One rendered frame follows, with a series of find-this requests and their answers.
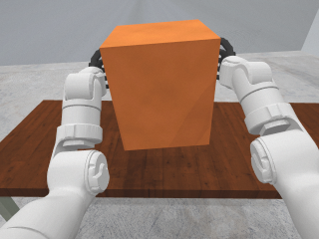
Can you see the left robot forearm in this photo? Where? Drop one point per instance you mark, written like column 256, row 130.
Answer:
column 81, row 112

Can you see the right robot upper arm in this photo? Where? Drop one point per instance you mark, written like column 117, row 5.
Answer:
column 289, row 161

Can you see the table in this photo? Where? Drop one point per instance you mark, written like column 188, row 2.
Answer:
column 221, row 169

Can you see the right robot forearm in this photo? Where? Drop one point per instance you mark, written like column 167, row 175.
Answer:
column 265, row 110

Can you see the left robot upper arm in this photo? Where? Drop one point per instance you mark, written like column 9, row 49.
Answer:
column 74, row 180

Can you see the right robot hand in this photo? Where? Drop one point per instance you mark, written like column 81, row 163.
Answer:
column 224, row 53

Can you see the left robot hand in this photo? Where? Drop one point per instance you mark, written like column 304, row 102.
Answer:
column 95, row 62

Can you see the carton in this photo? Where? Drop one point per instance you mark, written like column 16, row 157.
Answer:
column 162, row 79

